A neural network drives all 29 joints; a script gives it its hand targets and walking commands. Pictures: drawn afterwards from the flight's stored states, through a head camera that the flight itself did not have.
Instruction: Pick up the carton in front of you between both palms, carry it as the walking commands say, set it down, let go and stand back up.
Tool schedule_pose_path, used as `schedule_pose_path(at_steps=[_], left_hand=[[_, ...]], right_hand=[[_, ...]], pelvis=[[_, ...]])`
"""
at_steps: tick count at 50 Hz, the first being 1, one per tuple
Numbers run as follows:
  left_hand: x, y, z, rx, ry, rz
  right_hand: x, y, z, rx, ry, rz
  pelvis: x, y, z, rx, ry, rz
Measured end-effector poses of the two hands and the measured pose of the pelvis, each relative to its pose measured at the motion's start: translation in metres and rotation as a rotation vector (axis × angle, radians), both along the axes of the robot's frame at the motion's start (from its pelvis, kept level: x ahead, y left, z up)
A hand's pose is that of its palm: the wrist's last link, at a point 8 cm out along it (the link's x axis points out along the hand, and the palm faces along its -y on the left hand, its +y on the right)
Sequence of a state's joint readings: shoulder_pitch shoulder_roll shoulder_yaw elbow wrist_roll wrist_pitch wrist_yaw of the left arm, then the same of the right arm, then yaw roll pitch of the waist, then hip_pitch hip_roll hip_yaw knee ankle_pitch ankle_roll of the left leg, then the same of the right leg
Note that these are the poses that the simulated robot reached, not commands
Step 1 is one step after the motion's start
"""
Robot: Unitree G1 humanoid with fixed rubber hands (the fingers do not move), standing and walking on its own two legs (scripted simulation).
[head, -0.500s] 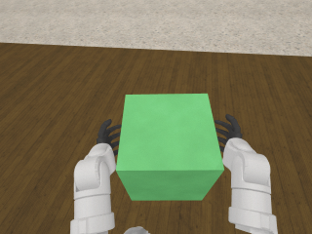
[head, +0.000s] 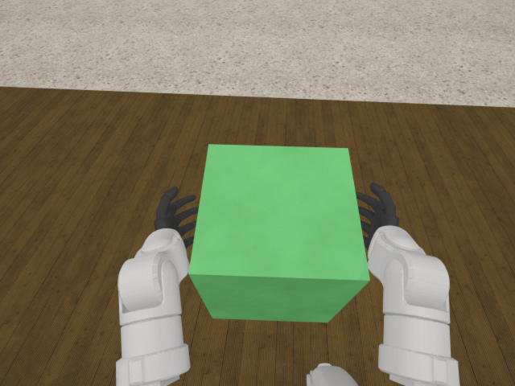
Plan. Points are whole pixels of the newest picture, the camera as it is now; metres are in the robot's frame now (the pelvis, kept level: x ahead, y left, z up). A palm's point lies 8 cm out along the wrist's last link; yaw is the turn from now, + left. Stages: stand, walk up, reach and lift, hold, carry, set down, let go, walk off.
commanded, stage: carry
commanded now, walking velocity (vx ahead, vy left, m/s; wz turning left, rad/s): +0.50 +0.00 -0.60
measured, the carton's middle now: (273, 241) +0.35 -0.02 +0.00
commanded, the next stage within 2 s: none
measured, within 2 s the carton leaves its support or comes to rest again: neither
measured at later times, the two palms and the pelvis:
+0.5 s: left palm (248, 112) +0.65 +0.01 +0.04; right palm (394, 129) +0.58 -0.28 +0.03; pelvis +0.30 -0.06 -0.03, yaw -16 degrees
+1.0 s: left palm (296, 49) +0.95 -0.13 +0.02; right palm (408, 75) +0.78 -0.38 +0.03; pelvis +0.59 -0.08 -0.04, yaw -30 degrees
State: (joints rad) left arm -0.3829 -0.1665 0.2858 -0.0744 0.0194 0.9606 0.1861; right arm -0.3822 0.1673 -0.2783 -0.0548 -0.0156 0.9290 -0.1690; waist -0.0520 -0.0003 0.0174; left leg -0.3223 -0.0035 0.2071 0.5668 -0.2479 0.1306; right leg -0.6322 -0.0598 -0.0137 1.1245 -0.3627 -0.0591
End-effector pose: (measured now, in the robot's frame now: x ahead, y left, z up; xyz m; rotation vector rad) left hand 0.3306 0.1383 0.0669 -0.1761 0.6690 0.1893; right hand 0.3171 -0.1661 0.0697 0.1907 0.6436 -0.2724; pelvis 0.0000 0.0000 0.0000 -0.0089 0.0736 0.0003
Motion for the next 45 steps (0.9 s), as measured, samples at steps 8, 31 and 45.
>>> schedule_pose_path(at_steps=[8, 31, 45], left_hand=[[0.118, -0.036, 0.01, 0.051, -0.069, -0.08], [0.407, -0.158, -0.008, 0.034, -0.072, -0.319], [0.575, -0.222, -0.044, 0.0, 0.007, -0.499]], right_hand=[[0.097, -0.037, 0.008, -0.03, -0.06, -0.06], [0.322, -0.145, -0.02, -0.035, -0.043, -0.31], [0.433, -0.183, -0.037, -0.065, 0.038, -0.492]], pelvis=[[0.105, -0.015, -0.009, 0.007, -0.003, -0.087], [0.376, -0.054, -0.024, 0.021, 0.03, -0.351], [0.548, -0.062, -0.045, -0.024, 0.024, -0.519]])
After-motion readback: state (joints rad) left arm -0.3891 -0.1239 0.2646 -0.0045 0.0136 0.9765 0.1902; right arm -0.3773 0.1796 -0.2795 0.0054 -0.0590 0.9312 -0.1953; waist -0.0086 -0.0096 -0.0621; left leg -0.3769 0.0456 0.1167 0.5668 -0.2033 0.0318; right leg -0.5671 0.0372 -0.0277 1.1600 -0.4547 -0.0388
